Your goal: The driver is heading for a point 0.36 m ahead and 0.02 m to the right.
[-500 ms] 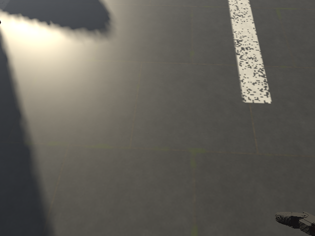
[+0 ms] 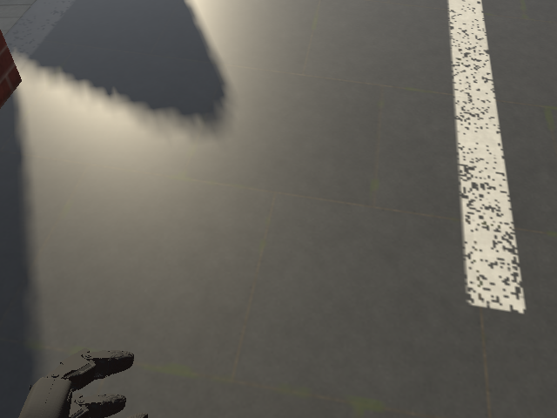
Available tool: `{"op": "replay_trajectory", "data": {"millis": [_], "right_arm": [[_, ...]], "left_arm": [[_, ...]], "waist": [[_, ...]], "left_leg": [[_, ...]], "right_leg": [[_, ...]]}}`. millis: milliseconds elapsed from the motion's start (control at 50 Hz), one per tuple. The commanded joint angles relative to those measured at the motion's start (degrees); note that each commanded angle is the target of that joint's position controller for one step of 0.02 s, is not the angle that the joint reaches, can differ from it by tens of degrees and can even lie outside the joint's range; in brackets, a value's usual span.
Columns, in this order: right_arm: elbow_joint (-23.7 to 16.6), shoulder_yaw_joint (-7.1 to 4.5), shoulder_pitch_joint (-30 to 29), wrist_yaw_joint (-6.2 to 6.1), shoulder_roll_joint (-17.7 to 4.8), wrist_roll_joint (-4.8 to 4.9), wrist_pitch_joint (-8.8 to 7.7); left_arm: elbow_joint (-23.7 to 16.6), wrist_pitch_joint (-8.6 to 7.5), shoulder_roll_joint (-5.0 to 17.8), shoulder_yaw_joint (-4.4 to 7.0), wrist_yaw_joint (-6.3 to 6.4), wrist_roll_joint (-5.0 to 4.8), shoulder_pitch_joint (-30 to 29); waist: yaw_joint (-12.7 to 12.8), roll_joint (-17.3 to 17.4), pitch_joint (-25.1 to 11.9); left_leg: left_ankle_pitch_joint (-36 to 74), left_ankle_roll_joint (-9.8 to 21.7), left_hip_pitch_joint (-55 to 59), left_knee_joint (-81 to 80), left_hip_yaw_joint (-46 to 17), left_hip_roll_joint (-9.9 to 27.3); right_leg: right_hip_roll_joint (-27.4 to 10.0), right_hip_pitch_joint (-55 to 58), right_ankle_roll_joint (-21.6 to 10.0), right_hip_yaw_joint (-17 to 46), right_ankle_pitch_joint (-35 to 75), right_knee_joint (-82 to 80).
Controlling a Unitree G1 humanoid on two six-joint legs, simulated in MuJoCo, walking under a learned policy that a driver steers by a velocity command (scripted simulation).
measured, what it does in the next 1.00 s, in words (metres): walks ahead: right foot, then left foot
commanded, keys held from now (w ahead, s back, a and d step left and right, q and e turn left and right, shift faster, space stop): w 0.20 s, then no key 0.80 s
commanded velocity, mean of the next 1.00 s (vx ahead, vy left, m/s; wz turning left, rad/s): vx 0.21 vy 0.00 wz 0.11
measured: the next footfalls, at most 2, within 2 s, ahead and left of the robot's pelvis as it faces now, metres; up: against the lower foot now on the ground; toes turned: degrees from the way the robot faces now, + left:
right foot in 0.02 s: +0.20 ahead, -0.12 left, +0.00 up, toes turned +4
left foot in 0.48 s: +0.39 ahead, +0.12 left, +0.00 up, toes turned +2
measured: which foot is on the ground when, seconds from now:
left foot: down 0.00-0.04, up 0.06-0.46, down 0.48-1.00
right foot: up 0.00-0.00, down 0.02-0.50, up 0.52-0.74, down 0.76-1.00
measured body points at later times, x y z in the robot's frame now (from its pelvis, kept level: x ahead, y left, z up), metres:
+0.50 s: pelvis +0.24 +0.00 +0.00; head +0.27 +0.01 +0.45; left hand +0.24 +0.29 -0.13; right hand +0.49 -0.21 -0.07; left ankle +0.35 +0.12 -0.73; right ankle +0.16 -0.13 -0.73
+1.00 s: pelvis +0.32 +0.00 +0.00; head +0.32 -0.01 +0.45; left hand +0.38 +0.26 -0.12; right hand +0.44 -0.25 -0.13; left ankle +0.35 +0.12 -0.73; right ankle +0.31 -0.14 -0.73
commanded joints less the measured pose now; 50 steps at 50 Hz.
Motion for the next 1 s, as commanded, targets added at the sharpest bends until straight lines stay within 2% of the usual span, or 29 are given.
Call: {"op": "replay_trajectory", "data": {"millis": [20,40,60,80,100,120,140,180,240,300,380,420,460,480,500,520,540,560,600,640,680,740,760,780,800,820,840,900,1000], "right_arm": [[-2.8,-1.16,-1.2,0.11,-5.4,-0.60,-0.07],[-3.7,-0.05,1.6,0.27,-2.7,-1.63,-0.22],[-3.2,0.89,9.9,0.41,-0.2,0.50,-0.70],[-2.3,0.05,7.2,0.25,-5.7,1.11,-0.81],[-3.7,-0.61,-0.7,0.29,-8.3,0.92,-0.82],[-4.9,-0.45,-5.4,0.17,-7.9,0.02,-0.94],[-5.7,-0.48,-7.7,0.34,-6.9,-0.78,-1.27],[-5.2,-0.21,-6.2,0.75,-4.8,-0.69,-1.30],[-5.7,0.72,-8.4,0.65,-2.1,-1.48,-1.00],[-6.1,1.70,-11.8,0.87,-0.3,-1.98,-1.41],[-6.6,1.54,-17.3,1.78,-1.2,-1.51,-1.67],[-7.2,1.07,-18.6,2.12,-2.4,-1.67,-1.77],[-5.9,0.29,-15.0,2.08,-3.7,-2.27,-1.93],[-5.1,-0.41,-12.3,1.62,-5.8,-2.72,-2.01],[-5.2,-1.09,-8.7,1.00,-9.9,-3.68,-1.85],[-4.8,-0.19,-8.0,0.68,-7.3,-4.12,-0.87],[-4.4,0.99,-7.8,1.08,-2.9,-2.71,-0.18],[-4.0,1.36,-10.3,1.48,-2.3,-1.93,0.03],[-4.2,1.27,-16.3,1.84,-3.1,-2.03,0.28],[-4.0,0.87,-20.7,1.70,-4.1,-2.98,0.71],[-3.3,0.91,-21.3,1.34,-3.5,-3.20,0.91],[-1.3,1.35,-20.8,0.90,-2.3,-2.37,1.09],[0.0,1.77,-18.9,0.92,-1.1,-2.39,1.02],[1.0,1.87,-17.6,0.90,-1.0,-2.73,1.05],[1.1,1.44,-16.3,0.74,-1.4,-2.49,1.25],[1.5,1.38,-17.9,0.41,-2.3,-2.82,1.34],[1.8,1.18,-17.9,0.18,-2.2,-2.53,1.33],[4.0,1.10,-15.9,-0.20,-1.7,-2.33,1.48],[7.4,0.88,-15.3,-0.16,-1.7,-1.80,1.66]], "left_arm": [[-1.0,-1.13,9.3,3.97,0.30,0.64,9.4],[-0.6,-1.10,12.5,4.73,0.50,1.44,17.6],[2.7,-0.20,14.9,5.64,-0.22,1.04,22.7],[2.0,-0.01,9.7,4.37,-0.50,-0.56,22.0],[1.6,0.31,7.3,3.64,-0.10,-0.62,18.4],[1.2,0.63,6.8,3.18,0.10,0.19,15.4],[1.6,0.70,6.0,2.91,0.23,0.61,13.9],[2.1,0.29,4.4,2.36,0.33,0.91,13.4],[3.7,-0.09,6.2,2.72,0.39,0.17,14.4],[5.1,0.86,8.1,3.08,1.00,0.02,14.5],[7.4,2.22,8.5,2.85,1.53,-0.54,17.6],[8.1,2.76,8.9,2.93,1.64,-0.84,17.6],[8.3,3.19,8.7,2.81,1.85,-1.19,15.9],[8.7,3.02,7.5,2.35,1.85,-0.75,17.4],[7.6,2.37,5.0,1.27,1.73,1.09,19.5],[8.7,2.54,0.8,-0.40,1.54,1.04,26.2],[9.1,3.51,4.6,0.39,1.47,0.28,23.9],[8.4,4.43,6.5,1.09,1.59,-0.31,21.0],[8.3,6.59,6.4,1.58,2.70,0.04,18.1],[9.0,8.02,5.0,1.42,3.48,0.19,18.9],[10.0,8.19,3.5,1.07,3.72,0.48,19.6],[10.8,8.00,2.6,0.88,3.44,1.26,18.8],[10.1,7.97,3.2,0.84,3.40,2.06,17.4],[8.8,7.93,5.1,0.95,3.53,2.19,15.8],[9.6,7.83,8.7,2.02,3.60,1.40,14.3],[9.4,7.24,6.3,1.56,3.39,1.27,12.9],[9.7,6.63,4.5,0.99,3.36,1.59,12.5],[10.6,5.05,3.7,0.65,3.18,1.16,12.9],[12.1,4.92,4.0,0.47,3.23,0.73,14.4]], "waist": [[7.7,8.6,-6.7],[9.7,1.1,-16.1],[7.2,-18.2,-23.0],[8.6,-10.5,-18.0],[9.9,-4.0,-9.8],[9.0,0.4,-5.2],[7.9,0.9,-2.2],[5.8,-2.3,-2.6],[5.6,-2.0,-1.1],[6.2,-1.7,-2.4],[8.3,-2.7,-3.8],[7.8,-3.0,-3.8],[4.9,-2.0,-5.0],[4.0,-0.1,-6.8],[4.3,6.8,-13.1],[5.7,16.1,-20.0],[4.1,13.4,-19.6],[4.5,10.9,-14.7],[6.1,7.9,-9.1],[8.2,10.9,-7.0],[8.3,11.3,-7.6],[8.7,9.3,-7.5],[8.2,7.9,-6.1],[7.1,5.9,-3.4],[4.7,-1.5,-0.1],[5.8,-1.6,1.0],[5.4,-2.1,0.8],[5.3,-1.6,-1.2],[5.9,1.2,-2.9]], "left_leg": [[31.9,4.3,-5.2,9.9,-7.5,10.9],[21.5,1.8,-15.3,26.7,-3.6,6.4],[-8.9,-2.2,-33.0,44.8,1.8,-0.7],[-8.3,-2.5,-39.4,51.0,-0.8,2.9],[-3.1,-2.5,-41.4,51.6,1.1,4.9],[0.6,-2.6,-40.1,49.7,3.3,6.8],[3.3,-2.4,-39.2,46.0,3.9,8.7],[5.8,-2.3,-34.9,40.9,5.4,10.9],[6.0,-3.9,-34.5,32.7,8.2,11.1],[14.8,-5.1,-29.7,20.9,10.3,10.3],[26.0,-4.7,-23.4,10.0,10.9,7.6],[24.7,-3.3,-21.7,6.6,10.2,7.2],[27.7,-1.3,-14.8,0.8,10.9,6.2],[36.6,0.4,-8.2,-1.8,9.7,7.8],[60.6,4.5,4.5,3.2,1.1,17.3],[67.4,14.1,13.6,3.9,-10.1,27.6],[58.3,14.9,10.2,1.7,-12.4,26.8],[49.4,12.9,6.0,0.0,-10.1,24.4],[35.0,10.0,-4.1,-4.2,-6.8,21.6],[27.0,8.5,-14.1,-7.3,-2.7,18.4],[23.1,8.1,-17.0,-7.8,0.4,16.5],[8.0,5.4,-19.8,-7.2,2.4,14.2],[0.8,2.6,-21.5,-7.3,2.7,12.8],[-4.4,0.2,-22.5,-6.0,3.6,11.0],[-2.4,-1.7,-19.5,-5.4,7.1,7.9],[1.5,-2.5,-15.1,-2.5,7.7,7.4],[4.6,-2.2,-13.1,-1.1,7.9,7.4],[13.1,-1.2,-11.1,0.8,8.2,7.6],[22.4,-1.4,-8.6,2.3,8.4,7.8]], "right_leg": [[-1.7,19.8,-4.9,-1.0,-3.4,-0.5],[-11.4,37.2,-10.0,9.5,-2.6,2.8],[-21.8,51.6,-18.1,36.9,-20.4,-6.2],[-21.9,48.7,-16.5,41.6,-34.1,-10.3],[-19.9,41.0,-14.4,33.1,-32.9,-11.3],[-17.6,33.5,-13.5,26.4,-25.7,-12.1],[-15.3,28.4,-13.5,21.5,-18.6,-13.1],[-12.2,24.9,-13.1,15.7,-11.3,-15.1],[-12.5,22.5,-14.9,10.0,6.6,-16.4],[-10.4,21.4,-13.5,2.2,22.0,-15.1],[-9.3,22.9,-11.3,-0.5,20.0,-13.0],[-10.5,24.5,-10.5,0.7,17.7,-10.4],[-9.5,24.2,-8.6,0.9,15.4,-4.9],[-6.9,22.5,-6.4,-0.3,13.8,0.3],[-3.2,15.1,-3.4,-2.6,-0.6,10.4],[0.4,6.3,0.1,-3.0,-32.5,22.7],[-0.6,4.5,1.6,0.2,-42.8,27.7],[-1.7,1.7,2.3,0.5,-42.5,30.0],[-3.5,2.8,3.5,0.0,-37.6,27.0],[-3.3,10.6,4.4,-1.5,-32.4,21.0],[-2.6,16.1,4.0,-2.8,-25.7,14.9],[-1.6,23.6,2.0,-4.3,-13.3,3.1],[-2.9,24.8,0.8,-2.7,-10.8,0.3],[-5.9,23.3,-0.7,0.2,-12.4,-2.8],[-5.3,14.8,-2.5,-0.4,-23.9,-2.8],[-4.5,10.3,-2.8,-0.3,-28.8,-4.8],[-4.5,9.1,-2.0,-0.2,-28.0,-5.7],[-4.1,12.1,-0.7,-0.9,-19.1,-4.4],[-3.3,14.6,-0.9,-1.8,-12.1,-2.9]]}}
